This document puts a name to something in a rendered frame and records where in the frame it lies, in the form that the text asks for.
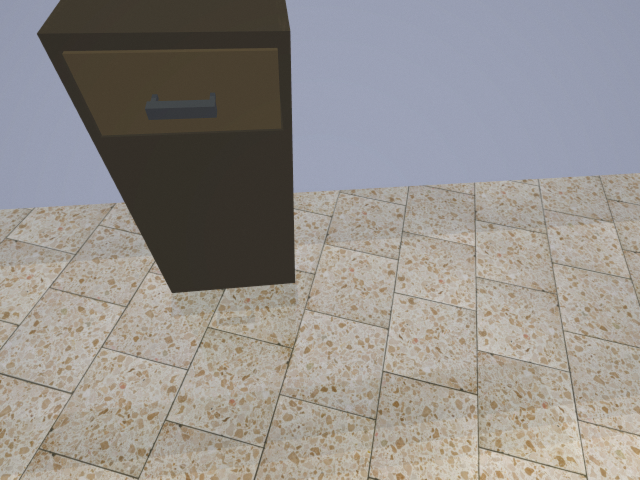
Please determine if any drawer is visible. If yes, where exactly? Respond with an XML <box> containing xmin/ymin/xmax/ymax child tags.
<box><xmin>62</xmin><ymin>48</ymin><xmax>281</xmax><ymax>135</ymax></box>

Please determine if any handle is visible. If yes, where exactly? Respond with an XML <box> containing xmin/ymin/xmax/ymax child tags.
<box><xmin>145</xmin><ymin>93</ymin><xmax>217</xmax><ymax>120</ymax></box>

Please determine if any cabinet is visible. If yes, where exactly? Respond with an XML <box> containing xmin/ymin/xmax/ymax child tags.
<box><xmin>37</xmin><ymin>0</ymin><xmax>295</xmax><ymax>293</ymax></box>

